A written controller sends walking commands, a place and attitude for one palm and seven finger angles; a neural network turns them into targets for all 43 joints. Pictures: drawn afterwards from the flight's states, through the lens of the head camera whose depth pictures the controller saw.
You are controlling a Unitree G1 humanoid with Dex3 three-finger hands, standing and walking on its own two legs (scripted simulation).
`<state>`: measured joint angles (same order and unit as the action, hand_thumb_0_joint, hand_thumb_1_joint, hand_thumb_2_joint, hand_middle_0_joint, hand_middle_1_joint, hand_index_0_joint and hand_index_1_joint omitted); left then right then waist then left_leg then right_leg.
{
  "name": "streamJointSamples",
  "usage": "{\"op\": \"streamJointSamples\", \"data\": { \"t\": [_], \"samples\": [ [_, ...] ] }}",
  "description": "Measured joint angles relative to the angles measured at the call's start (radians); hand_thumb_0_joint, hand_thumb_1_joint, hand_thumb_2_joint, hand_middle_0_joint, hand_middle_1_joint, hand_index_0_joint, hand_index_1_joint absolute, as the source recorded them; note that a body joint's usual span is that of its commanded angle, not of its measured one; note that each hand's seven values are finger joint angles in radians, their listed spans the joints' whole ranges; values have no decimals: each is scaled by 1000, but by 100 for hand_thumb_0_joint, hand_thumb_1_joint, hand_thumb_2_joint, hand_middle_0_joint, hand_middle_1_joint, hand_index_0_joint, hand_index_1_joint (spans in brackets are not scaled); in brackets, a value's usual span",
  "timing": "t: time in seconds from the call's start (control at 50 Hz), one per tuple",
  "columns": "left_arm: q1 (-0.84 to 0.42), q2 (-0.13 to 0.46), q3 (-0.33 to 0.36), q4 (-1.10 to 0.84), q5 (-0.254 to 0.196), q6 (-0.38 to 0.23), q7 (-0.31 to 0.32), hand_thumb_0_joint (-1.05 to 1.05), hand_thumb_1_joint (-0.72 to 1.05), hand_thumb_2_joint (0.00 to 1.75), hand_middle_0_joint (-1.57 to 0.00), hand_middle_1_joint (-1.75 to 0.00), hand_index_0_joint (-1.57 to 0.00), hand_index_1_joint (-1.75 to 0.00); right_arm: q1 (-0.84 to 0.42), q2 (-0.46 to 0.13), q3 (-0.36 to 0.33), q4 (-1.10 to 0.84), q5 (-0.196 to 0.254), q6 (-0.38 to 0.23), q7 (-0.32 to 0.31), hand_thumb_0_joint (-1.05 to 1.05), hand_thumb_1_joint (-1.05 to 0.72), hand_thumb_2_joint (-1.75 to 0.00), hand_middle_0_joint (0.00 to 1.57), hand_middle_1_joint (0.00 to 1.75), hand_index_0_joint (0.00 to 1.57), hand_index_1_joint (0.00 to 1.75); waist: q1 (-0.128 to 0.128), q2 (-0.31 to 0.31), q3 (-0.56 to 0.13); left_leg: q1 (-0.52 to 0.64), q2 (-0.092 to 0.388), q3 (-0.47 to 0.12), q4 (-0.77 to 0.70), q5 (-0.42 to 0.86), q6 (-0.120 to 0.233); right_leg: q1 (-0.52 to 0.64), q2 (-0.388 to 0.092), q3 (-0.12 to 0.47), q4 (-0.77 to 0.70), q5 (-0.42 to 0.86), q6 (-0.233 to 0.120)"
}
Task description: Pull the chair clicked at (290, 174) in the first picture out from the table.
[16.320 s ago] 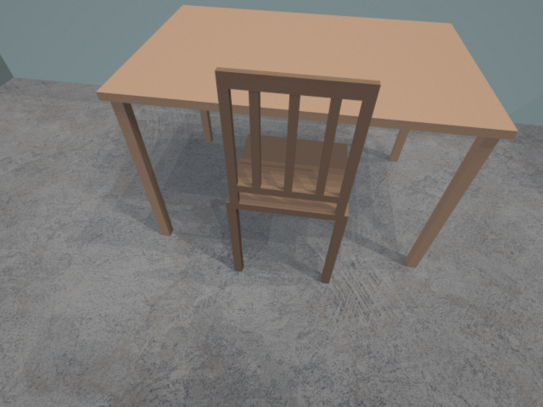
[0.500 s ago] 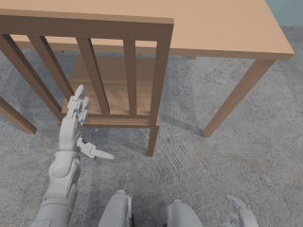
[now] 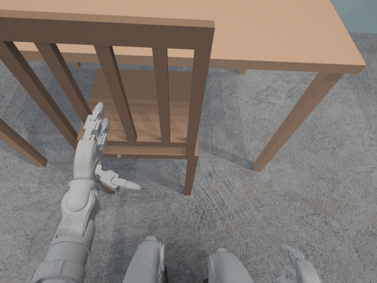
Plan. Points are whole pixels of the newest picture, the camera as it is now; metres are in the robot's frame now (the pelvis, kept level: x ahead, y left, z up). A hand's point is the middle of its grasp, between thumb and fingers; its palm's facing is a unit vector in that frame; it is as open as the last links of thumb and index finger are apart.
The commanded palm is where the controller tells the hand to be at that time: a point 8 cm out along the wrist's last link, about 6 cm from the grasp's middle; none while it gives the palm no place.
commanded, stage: aim the fingers beside a spindle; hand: left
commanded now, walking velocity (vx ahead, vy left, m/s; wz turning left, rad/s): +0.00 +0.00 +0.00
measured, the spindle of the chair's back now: (121, 103) +0.50 +0.17 +0.03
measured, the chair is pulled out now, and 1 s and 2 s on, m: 0.00 0.00 0.00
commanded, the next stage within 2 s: push the fingers through the gap in 1.46 s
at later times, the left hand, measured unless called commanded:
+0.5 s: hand (126, 166) +0.35 +0.14 +0.02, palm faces -0.03 -1.00 -0.01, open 16.9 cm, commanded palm +0.33 +0.20 +0.03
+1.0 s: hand (116, 156) +0.36 +0.16 +0.03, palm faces +0.04 -1.00 -0.06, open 16.9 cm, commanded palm +0.33 +0.20 +0.02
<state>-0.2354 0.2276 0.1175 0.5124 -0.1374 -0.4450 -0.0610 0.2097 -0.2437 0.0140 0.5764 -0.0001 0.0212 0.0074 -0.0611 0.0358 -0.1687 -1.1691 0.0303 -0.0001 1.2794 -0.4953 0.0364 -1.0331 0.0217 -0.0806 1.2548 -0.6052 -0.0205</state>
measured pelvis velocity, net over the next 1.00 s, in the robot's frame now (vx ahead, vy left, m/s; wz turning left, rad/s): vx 0.00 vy -0.01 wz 0.00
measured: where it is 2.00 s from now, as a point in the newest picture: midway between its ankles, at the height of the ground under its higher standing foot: outside the picture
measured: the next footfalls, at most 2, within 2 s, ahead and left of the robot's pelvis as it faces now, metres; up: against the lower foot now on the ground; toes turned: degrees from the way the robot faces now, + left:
none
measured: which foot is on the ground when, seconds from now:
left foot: down 0.00-1.00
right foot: down 0.00-1.00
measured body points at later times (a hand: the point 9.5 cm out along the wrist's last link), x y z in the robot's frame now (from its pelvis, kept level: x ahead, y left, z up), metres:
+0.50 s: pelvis +0.00 -0.01 +0.00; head +0.11 +0.00 +0.44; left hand +0.34 +0.19 +0.02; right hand +0.14 -0.26 -0.10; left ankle +0.06 +0.10 -0.62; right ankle +0.00 -0.11 -0.62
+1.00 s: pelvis +0.00 -0.01 +0.00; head +0.11 +0.01 +0.44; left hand +0.35 +0.21 +0.03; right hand +0.14 -0.26 -0.11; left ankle +0.06 +0.10 -0.62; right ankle +0.00 -0.11 -0.62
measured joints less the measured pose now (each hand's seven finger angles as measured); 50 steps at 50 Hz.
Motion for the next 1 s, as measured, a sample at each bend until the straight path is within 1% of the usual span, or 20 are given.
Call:
{"op": "streamJointSamples", "data": {
  "t": [0.06, 0.1, 0.18, 0.22, 0.26, 0.32, 0.36, 0.4, 0.44, 0.48, 0.52, 0.58, 0.62, 0.68, 0.76, 0.84, 0.88, 0.94, 1.0],
  "samples": [
    [29, -10, -16, -12, -22, 24, -26, -2, -50, 30, -6, -8, -6, -8, 10, -2, -2, -6, 6, 2, -1, 1, -90, -90, 20, 30, 20, 30, 3, 4, 1, 6, 1, 1, -8, 2, -1, 5, 1, 1, -8, 3, -1],
    [63, -24, -28, -44, -27, 22, -32, -2, -50, 30, -5, -8, -6, -8, 15, -1, -4, -7, 7, -1, -5, 1, -90, -90, 20, 30, 20, 30, 4, 3, 3, 15, 2, 3, -15, 2, -1, 13, 3, 4, -14, 4, -1],
    [105, -37, -27, -93, -12, -20, -12, -2, -50, 30, -6, -8, -6, -8, 16, 3, -4, 1, 1, -7, -11, 1, -90, -90, 20, 30, 20, 30, 4, -3, 2, 31, 5, 6, -23, 1, -5, 25, 5, 7, -20, 3, -3],
    [91, -28, -11, -81, 1, -40, 0, -2, -50, 30, -6, -8, -6, -8, 13, 3, -3, 7, -2, -9, -12, 1, -90, -90, 20, 30, 20, 30, 4, -6, 0, 30, 5, 4, -20, 0, -7, 24, 5, 5, -15, 1, -6],
    [64, -12, 8, -53, 3, -47, 3, -2, -50, 30, -6, -8, -6, -8, 8, 2, -1, 11, -3, -10, -11, 1, -90, -90, 20, 30, 20, 30, 2, -7, -3, 22, 5, -1, -12, -2, -9, 17, 6, 1, -7, -3, -8],
    [32, 9, 25, -13, -12, -32, -16, -2, -50, 30, -6, -8, -6, -8, 3, -2, -2, 11, 0, -10, -9, 1, -90, -90, 20, 30, 20, 30, 1, -4, -3, 9, 5, -7, -2, -3, -12, 7, 6, -5, 2, -6, -12],
    [30, 13, 22, -4, -29, -13, -38, -2, -50, 30, -6, -8, -6, -8, 3, -4, -4, 8, 5, -9, -9, 1, -90, -90, 20, 30, 20, 30, 2, -1, -2, 7, 5, -8, -1, -3, -12, 5, 7, -7, 3, -6, -13],
    [44, 6, 7, -14, -41, 2, -57, -2, -50, 30, -5, -8, -6, -8, 5, -7, -6, 4, 8, -10, -10, 1, -90, -90, 20, 30, 20, 30, 3, 1, 1, 9, 5, -8, -4, -2, -12, 8, 7, -7, -1, -5, -12],
    [72, -8, -10, -44, -44, 9, -63, -2, -50, 30, -5, -8, -6, -8, 7, -8, -10, 0, 9, -13, -12, 1, -90, -90, 20, 30, 20, 30, 4, 2, 2, 15, 5, -7, -10, -1, -12, 13, 7, -5, -7, -3, -11],
    [100, -24, -22, -77, -40, 2, -58, -2, -50, 30, -6, -8, -6, -8, 8, -7, -11, 0, 8, -16, -14, 1, -90, -90, 20, 30, 20, 30, 4, 1, 4, 25, 5, -3, -17, -1, -11, 21, 7, -1, -14, -1, -10],
    [114, -31, -20, -95, -27, -16, -42, -2, -50, 30, -6, -8, -6, -8, 6, -4, -9, 3, 4, -18, -17, 1, -90, -90, 20, 30, 20, 30, 4, -2, 2, 32, 6, 1, -22, -1, -11, 25, 7, 3, -17, 0, -9],
    [95, -22, -1, -76, -8, -41, -14, -2, -50, 30, -6, -8, -6, -8, 2, -2, -6, 6, -1, -20, -16, 1, -90, -90, 20, 30, 20, 30, 3, -5, -3, 28, 6, 0, -17, -2, -12, 22, 7, 2, -11, -3, -10],
    [67, -10, 14, -52, -3, -45, -6, -2, -50, 30, -6, -8, -6, -8, -1, -2, -5, 8, -2, -21, -13, 1, -90, -90, 20, 30, 20, 30, 2, -4, -4, 19, 5, -4, -9, -3, -12, 16, 6, -2, -3, -5, -12],
    [42, 5, 18, -28, -15, -30, -18, -2, -50, 30, -6, -8, -6, -8, -4, -3, -5, 8, 0, -18, -10, 1, -90, -90, 20, 30, 20, 30, 3, 0, -3, 10, 4, -7, -1, -4, -12, 7, 5, -5, 4, -7, -12],
    [59, -8, -12, -38, -35, 0, -49, -2, -50, 30, -5, -8, -6, -8, 2, -4, -6, 3, 7, -14, -9, 1, -90, -90, 20, 30, 20, 30, 6, 5, -2, 14, 2, -5, -7, -2, -10, 12, 4, -3, -4, -4, -9],
    [91, -34, -34, -63, -23, -1, -42, -2, -50, 30, -6, -8, -6, -8, 5, -2, -4, 2, 5, -13, -13, 1, -90, -90, 20, 30, 20, 30, 5, 2, -1, 23, 3, 1, -16, 0, -7, 18, 4, 3, -12, -1, -6],
    [91, -37, -24, -67, -10, -15, -24, -2, -50, 30, -6, -8, -6, -8, 3, 2, -3, 3, 1, -14, -14, 1, -90, -90, 20, 30, 20, 30, 2, -3, -1, 23, 4, 3, -15, -1, -6, 17, 5, 5, -10, -1, -5],
    [72, -23, 4, -62, 4, -37, 2, -2, -50, 30, -6, -8, -6, -8, 0, 5, -2, 4, -4, -15, -14, 1, -90, -90, 20, 30, 20, 30, -1, -7, 0, 16, 5, 2, -8, -3, -7, 11, 6, 4, -3, -3, -7],
    [47, 1, 25, -49, -3, -40, 2, -2, -50, 30, -6, -8, -6, -8, -1, 3, -2, 8, -5, -14, -10, 1, -90, -90, 20, 30, 20, 30, 0, -5, 1, 11, 5, -2, -3, -4, -8, 8, 6, 1, 0, -4, -7]
  ]
}}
